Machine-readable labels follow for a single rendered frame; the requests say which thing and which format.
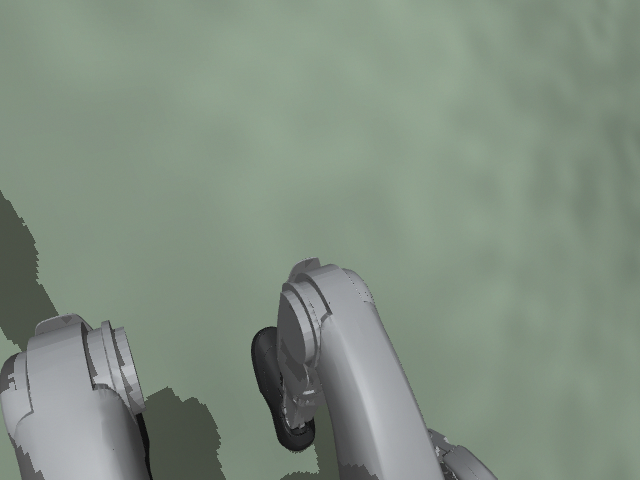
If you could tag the right robot hand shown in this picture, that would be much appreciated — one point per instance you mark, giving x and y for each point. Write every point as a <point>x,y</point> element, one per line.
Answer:
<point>458,462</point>

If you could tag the right robot foot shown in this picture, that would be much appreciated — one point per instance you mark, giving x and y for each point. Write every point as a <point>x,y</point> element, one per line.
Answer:
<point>270,381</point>

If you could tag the left robot foot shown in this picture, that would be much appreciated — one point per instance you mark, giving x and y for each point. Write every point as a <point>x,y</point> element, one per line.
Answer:
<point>145,440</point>

